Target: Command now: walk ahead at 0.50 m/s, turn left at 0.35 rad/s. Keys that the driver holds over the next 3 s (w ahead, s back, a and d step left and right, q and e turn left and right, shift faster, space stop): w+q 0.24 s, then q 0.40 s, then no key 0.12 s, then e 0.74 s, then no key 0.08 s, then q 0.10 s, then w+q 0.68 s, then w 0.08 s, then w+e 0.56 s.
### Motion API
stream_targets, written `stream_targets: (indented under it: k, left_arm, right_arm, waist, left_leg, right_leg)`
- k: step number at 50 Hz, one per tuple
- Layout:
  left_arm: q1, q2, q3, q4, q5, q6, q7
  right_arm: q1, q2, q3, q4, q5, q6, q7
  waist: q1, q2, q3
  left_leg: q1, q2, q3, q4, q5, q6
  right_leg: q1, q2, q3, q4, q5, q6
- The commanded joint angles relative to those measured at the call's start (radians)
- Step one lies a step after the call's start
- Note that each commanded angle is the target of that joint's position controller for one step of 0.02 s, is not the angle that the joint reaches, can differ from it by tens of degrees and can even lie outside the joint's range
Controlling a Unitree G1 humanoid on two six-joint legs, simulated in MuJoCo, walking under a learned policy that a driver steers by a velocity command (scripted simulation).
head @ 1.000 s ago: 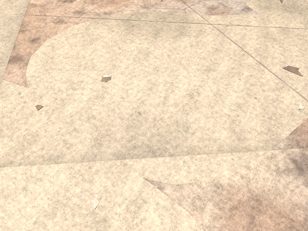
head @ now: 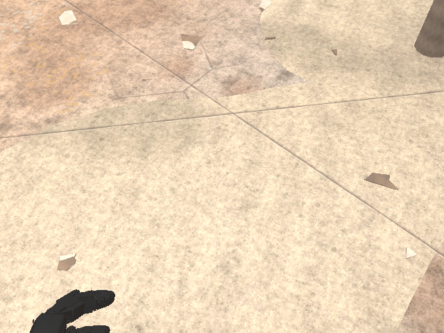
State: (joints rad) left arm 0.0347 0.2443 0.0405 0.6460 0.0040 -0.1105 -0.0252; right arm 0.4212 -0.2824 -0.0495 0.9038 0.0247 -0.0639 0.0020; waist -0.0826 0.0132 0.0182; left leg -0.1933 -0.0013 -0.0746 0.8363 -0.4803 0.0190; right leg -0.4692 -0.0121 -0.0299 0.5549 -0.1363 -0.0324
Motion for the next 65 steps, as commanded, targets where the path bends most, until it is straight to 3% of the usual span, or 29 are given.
stream_targets:
  k: [1,3,7,14,17,20,22,24,25,26,27,29,32,34,37,39,43,46,47,48,49,51,54,57,59,61,62,63,65]
  left_arm:
    - [0.318,0.152,0.055,0.026,-0.005,0.01,0.011]
    - [0.206,0.098,0.04,0.034,0.0,0.004,0.002]
    - [0.154,0.122,0.059,0.069,0.004,-0.021,0.003]
    - [0.18,0.152,0.074,0.119,0.004,-0.014,0.038]
    - [0.226,0.179,0.083,0.139,-0.015,0.009,0.056]
    - [0.222,0.205,0.096,0.138,-0.035,0.032,0.067]
    - [0.218,0.217,0.102,0.133,-0.042,0.047,0.069]
    - [0.228,0.166,0.082,0.132,-0.039,0.047,0.056]
    - [0.308,0.047,0.048,0.107,0.03,0.043,0.044]
    - [0.389,0.071,0.03,0.087,0.009,0.033,0.031]
    - [0.276,0.155,0.042,0.053,-0.024,0.027,0.033]
    - [0.179,0.155,0.037,0.034,-0.018,0.046,0.061]
    - [0.202,0.188,0.054,0.041,0.004,0.103,0.084]
    - [0.215,0.159,0.051,0.041,0.019,0.099,0.091]
    - [0.159,0.096,0.03,0.021,0.018,0.105,0.092]
    - [0.137,0.085,0.025,0.018,0.011,0.113,0.084]
    - [0.142,0.074,0.022,0.042,0.002,0.118,0.06]
    - [0.131,0.099,0.029,0.031,0.011,0.104,0.05]
    - [0.127,0.131,0.033,0.015,0.021,0.1,0.05]
    - [0.116,0.196,0.045,-0.003,0.02,0.1,0.052]
    - [0.114,0.22,0.061,0.007,0.004,0.103,0.047]
    - [0.129,0.174,0.057,0.003,-0.004,0.106,0.042]
    - [0.129,0.173,0.062,-0.026,-0.004,0.108,0.046]
    - [0.123,0.171,0.066,-0.065,-0.011,0.119,0.053]
    - [0.109,0.149,0.062,-0.098,-0.015,0.125,0.053]
    - [0.112,0.132,0.059,-0.122,-0.008,0.127,0.045]
    - [0.092,0.153,0.069,-0.13,-0.005,0.126,0.04]
    - [0.092,0.157,0.076,-0.128,-0.01,0.131,0.038]
    - [0.109,0.122,0.066,-0.113,-0.021,0.145,0.037]
  right_arm:
    - [-0.048,-0.145,-0.031,-0.109,0.021,-0.029,-0.003]
    - [-0.081,-0.119,-0.04,-0.111,0.003,-0.006,-0.007]
    - [-0.096,-0.056,-0.038,-0.137,0.003,0.04,-0.004]
    - [-0.24,-0.051,-0.045,-0.184,-0.01,0.016,0.033]
    - [-0.36,-0.023,-0.033,-0.243,-0.016,0.016,0.058]
    - [-0.369,-0.059,-0.046,-0.272,-0.013,0.035,0.081]
    - [-0.284,-0.097,-0.067,-0.258,-0.02,0.039,0.082]
    - [-0.067,-0.182,-0.112,-0.186,-0.032,0.031,0.047]
    - [-0.048,-0.276,-0.118,-0.184,-0.041,0.024,0.029]
    - [-0.048,-0.297,-0.107,-0.232,-0.043,0.013,0.036]
    - [-0.028,-0.266,-0.105,-0.25,-0.03,0.025,0.043]
    - [-0.174,-0.187,-0.077,-0.267,-0.002,0.046,0.025]
    - [-0.286,-0.175,-0.063,-0.31,-0.038,0.049,0.014]
    - [-0.269,-0.176,-0.062,-0.301,-0.046,0.038,-0.002]
    - [-0.243,-0.145,-0.051,-0.279,-0.026,0.06,-0.03]
    - [-0.26,-0.124,-0.042,-0.283,-0.035,0.074,-0.039]
    - [-0.262,-0.051,-0.01,-0.249,-0.066,0.062,-0.012]
    - [-0.247,-0.051,-0.003,-0.223,-0.062,0.049,0.003]
    - [-0.224,-0.055,-0.003,-0.218,-0.062,0.045,-0.001]
    - [-0.175,-0.075,-0.011,-0.222,-0.068,0.04,-0.006]
    - [-0.177,-0.078,-0.016,-0.228,-0.06,0.039,-0.014]
    - [-0.262,-0.077,-0.026,-0.25,-0.052,0.052,-0.031]
    - [-0.262,-0.047,-0.035,-0.264,-0.048,0.073,-0.033]
    - [-0.246,-0.043,-0.049,-0.27,-0.045,0.07,-0.025]
    - [-0.213,-0.079,-0.067,-0.263,-0.044,0.068,-0.023]
    - [-0.195,-0.125,-0.077,-0.266,-0.05,0.063,-0.027]
    - [-0.185,-0.121,-0.073,-0.276,-0.05,0.054,-0.034]
    - [-0.189,-0.123,-0.072,-0.279,-0.048,0.049,-0.042]
    - [-0.26,-0.145,-0.079,-0.279,-0.033,0.051,-0.049]
  waist:
    - [0.175,-0.163,-0.197]
    - [0.113,-0.121,-0.077]
    - [0.063,-0.093,-0.01]
    - [0.095,-0.053,0.04]
    - [0.143,-0.049,0.06]
    - [0.136,-0.069,0.051]
    - [0.093,-0.06,-0.002]
    - [-0.013,0.041,-0.128]
    - [0.06,0.267,-0.212]
    - [0.068,0.229,-0.443]
    - [-0.013,0.106,-0.516]
    - [0.043,-0.02,-0.33]
    - [0.12,0.028,-0.171]
    - [0.121,0.045,-0.206]
    - [0.099,0.062,-0.208]
    - [0.091,0.089,-0.208]
    - [0.073,0.133,-0.136]
    - [0.085,0.107,-0.055]
    - [0.076,0.078,-0.057]
    - [0.027,-0.021,-0.07]
    - [0.02,-0.13,-0.063]
    - [0.051,-0.183,-0.048]
    - [0.055,-0.213,-0.061]
    - [0.058,-0.152,-0.1]
    - [0.062,-0.009,-0.102]
    - [0.063,0.201,-0.102]
    - [0.049,0.171,-0.098]
    - [0.053,0.098,-0.095]
    - [0.084,0.077,-0.068]
  left_leg:
    - [-0.578,0.066,-0.044,0.428,0.03,0.017]
    - [-0.5,0.124,-0.038,0.345,0.139,0.008]
    - [-0.45,0.148,-0.042,0.237,0.258,-0.008]
    - [-0.491,0.128,-0.012,-0.048,0.645,0.0]
    - [-0.39,0.1,0.049,-0.24,0.726,-0.004]
    - [-0.387,0.085,0.06,-0.32,0.619,0.01]
    - [-0.282,0.039,0.105,-0.343,0.515,0.029]
    - [0.066,-0.015,0.133,-0.437,0.778,0.096]
    - [0.422,0.185,-0.099,-0.188,1.461,0.188]
    - [0.62,0.383,-0.468,-0.177,1.598,0.419]
    - [0.601,0.373,-0.47,-0.295,1.377,0.429]
    - [0.349,0.31,-0.414,-0.396,0.853,0.337]
    - [-0.078,0.242,-0.341,-0.482,0.749,0.294]
    - [-0.085,0.223,-0.286,-0.451,0.903,0.284]
    - [-0.039,0.163,-0.209,-0.441,0.794,0.229]
    - [-0.057,0.155,-0.198,-0.457,0.636,0.209]
    - [-0.187,0.15,-0.167,-0.515,0.306,0.194]
    - [-0.185,0.128,-0.172,-0.478,0.185,0.138]
    - [-0.165,0.105,-0.167,-0.432,0.193,0.097]
    - [-0.177,0.05,-0.128,-0.365,0.16,0.06]
    - [-0.154,-0.017,-0.019,-0.332,0.167,0.023]
    - [-0.1,-0.041,0.059,-0.24,0.197,-0.012]
    - [-0.097,-0.038,0.074,-0.214,0.189,-0.002]
    - [-0.047,-0.006,0.064,-0.246,0.216,0.024]
    - [0.004,0.088,-0.034,-0.347,0.246,0.076]
    - [0.082,0.359,-0.304,-0.468,0.477,0.238]
    - [0.102,0.44,-0.355,-0.473,0.633,0.302]
    - [0.109,0.448,-0.327,-0.461,0.713,0.312]
    - [0.08,0.363,-0.158,-0.455,0.707,0.231]
  right_leg:
    - [0.645,-0.36,0.478,-0.241,-0.132,-0.194]
    - [0.426,-0.285,0.296,-0.32,-0.01,-0.168]
    - [0.298,-0.265,0.124,-0.422,0.117,-0.176]
    - [0.371,-0.233,-0.106,-0.355,0.283,-0.133]
    - [0.348,-0.229,-0.163,-0.292,0.263,-0.1]
    - [0.432,-0.275,-0.156,-0.165,0.266,-0.078]
    - [0.451,-0.28,-0.155,0.017,0.373,-0.057]
    - [0.306,-0.175,-0.211,0.464,0.257,0.029]
    - [-0.099,-0.067,-0.17,0.856,-0.654,0.086]
    - [-0.3,0.013,0.014,1.115,-0.761,0.137]
    - [-0.313,-0.005,0.104,1.114,-0.651,0.127]
    - [-0.374,-0.06,0.104,1.008,-0.447,0.113]
    - [-0.166,-0.068,0.114,0.813,-0.302,0.096]
    - [-0.153,-0.047,0.114,0.799,-0.243,0.1]
    - [-0.155,-0.044,0.109,0.529,-0.133,0.128]
    - [-0.095,-0.049,0.109,0.424,-0.082,0.135]
    - [0.139,-0.051,0.083,0.19,-0.044,0.11]
    - [0.226,-0.029,0.055,-0.037,-0.015,0.063]
    - [0.243,-0.071,0.11,-0.055,0.104,0.046]
    - [0.267,-0.125,0.167,-0.027,0.27,0.015]
    - [0.206,-0.126,0.203,-0.049,0.182,-0.028]
    - [0.111,-0.149,0.301,-0.131,0.042,-0.061]
    - [0.108,-0.151,0.354,-0.12,0.037,-0.075]
    - [0.077,-0.107,0.334,-0.051,0.046,-0.058]
    - [-0.012,-0.023,0.239,0.084,-0.014,-0.007]
    - [-0.168,0.046,0.098,0.347,-0.335,0.048]
    - [-0.234,0.008,0.104,0.535,-0.477,0.06]
    - [-0.268,-0.007,0.121,0.657,-0.486,0.069]
    - [-0.249,-0.048,0.11,0.587,-0.374,0.078]
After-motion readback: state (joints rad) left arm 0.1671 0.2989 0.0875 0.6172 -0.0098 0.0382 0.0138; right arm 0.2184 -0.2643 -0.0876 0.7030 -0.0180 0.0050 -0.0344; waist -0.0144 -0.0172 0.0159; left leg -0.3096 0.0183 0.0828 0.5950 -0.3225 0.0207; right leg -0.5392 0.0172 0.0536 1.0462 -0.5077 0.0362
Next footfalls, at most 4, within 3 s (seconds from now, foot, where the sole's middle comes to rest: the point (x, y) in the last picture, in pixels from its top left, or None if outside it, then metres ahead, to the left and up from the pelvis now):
0.48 left None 0.35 0.18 -0.81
0.94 right None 0.46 -0.04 -0.81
1.46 right None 0.43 -0.07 -0.81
2.12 left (157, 328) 0.50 0.20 -0.81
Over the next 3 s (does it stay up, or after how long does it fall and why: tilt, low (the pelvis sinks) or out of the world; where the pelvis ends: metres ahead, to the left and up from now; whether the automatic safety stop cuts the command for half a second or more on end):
stays up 0.91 0.26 -0.04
